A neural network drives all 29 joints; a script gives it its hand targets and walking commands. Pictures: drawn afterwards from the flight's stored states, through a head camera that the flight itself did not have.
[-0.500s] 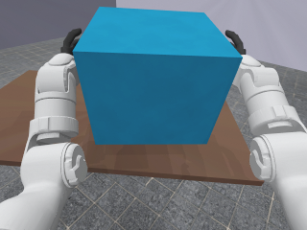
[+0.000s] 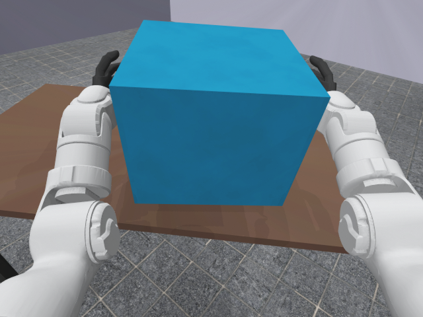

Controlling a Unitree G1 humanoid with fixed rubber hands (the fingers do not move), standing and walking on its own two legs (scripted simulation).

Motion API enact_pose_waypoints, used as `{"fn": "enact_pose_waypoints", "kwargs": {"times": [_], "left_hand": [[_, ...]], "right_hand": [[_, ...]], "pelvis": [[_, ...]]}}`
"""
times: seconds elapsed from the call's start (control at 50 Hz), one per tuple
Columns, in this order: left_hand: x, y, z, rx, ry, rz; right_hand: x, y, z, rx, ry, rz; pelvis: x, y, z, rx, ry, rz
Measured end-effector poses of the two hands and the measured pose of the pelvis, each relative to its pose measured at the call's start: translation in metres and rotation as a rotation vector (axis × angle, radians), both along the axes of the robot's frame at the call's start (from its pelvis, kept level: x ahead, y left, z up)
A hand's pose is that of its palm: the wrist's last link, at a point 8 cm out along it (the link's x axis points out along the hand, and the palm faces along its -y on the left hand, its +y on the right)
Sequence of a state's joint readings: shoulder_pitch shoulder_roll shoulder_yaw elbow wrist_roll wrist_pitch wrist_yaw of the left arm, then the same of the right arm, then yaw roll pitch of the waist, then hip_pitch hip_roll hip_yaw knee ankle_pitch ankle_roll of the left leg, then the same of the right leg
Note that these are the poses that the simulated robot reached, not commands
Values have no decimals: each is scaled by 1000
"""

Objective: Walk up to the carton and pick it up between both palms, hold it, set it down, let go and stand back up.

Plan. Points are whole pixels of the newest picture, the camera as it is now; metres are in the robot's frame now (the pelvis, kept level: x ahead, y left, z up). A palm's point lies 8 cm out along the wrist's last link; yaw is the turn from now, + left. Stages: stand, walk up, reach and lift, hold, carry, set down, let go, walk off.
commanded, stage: set down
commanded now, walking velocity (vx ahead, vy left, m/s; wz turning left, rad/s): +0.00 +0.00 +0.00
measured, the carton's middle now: (212, 112) +0.45 +0.01 +0.22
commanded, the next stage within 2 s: none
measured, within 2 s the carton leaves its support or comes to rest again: neither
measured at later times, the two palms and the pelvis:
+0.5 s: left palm (109, 107) +0.42 +0.20 +0.24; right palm (312, 110) +0.43 -0.18 +0.25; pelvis +0.00 +0.00 +0.00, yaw +0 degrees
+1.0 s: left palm (113, 119) +0.43 +0.20 +0.21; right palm (304, 123) +0.44 -0.17 +0.21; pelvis +0.01 +0.00 +0.00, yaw +0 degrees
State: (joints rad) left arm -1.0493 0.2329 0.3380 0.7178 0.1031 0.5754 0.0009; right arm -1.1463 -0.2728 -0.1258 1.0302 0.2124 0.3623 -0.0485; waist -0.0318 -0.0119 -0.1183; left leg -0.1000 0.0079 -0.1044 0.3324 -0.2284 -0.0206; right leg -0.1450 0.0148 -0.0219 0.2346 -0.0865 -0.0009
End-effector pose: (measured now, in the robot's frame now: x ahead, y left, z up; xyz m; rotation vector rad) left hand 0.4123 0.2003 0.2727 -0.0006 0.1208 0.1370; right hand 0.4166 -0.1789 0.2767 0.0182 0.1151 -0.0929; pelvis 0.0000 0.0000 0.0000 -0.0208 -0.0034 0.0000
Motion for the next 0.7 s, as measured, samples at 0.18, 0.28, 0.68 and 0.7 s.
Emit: {"fn": "enact_pose_waypoints", "kwargs": {"times": [0.18,0.28,0.68,0.7], "left_hand": [[5,3,-11,-2,12,6],[7,3,-17,-2,20,8],[15,3,-42,-11,51,20],[16,3,-43,-12,52,21]], "right_hand": [[6,3,-11,7,12,3],[9,3,-17,10,19,4],[20,3,-43,9,49,16],[20,3,-45,8,50,17]], "pelvis": [[2,0,0,0,5,1],[3,1,0,-1,8,0],[4,0,0,2,37,-4],[4,0,0,2,39,-4]]}}
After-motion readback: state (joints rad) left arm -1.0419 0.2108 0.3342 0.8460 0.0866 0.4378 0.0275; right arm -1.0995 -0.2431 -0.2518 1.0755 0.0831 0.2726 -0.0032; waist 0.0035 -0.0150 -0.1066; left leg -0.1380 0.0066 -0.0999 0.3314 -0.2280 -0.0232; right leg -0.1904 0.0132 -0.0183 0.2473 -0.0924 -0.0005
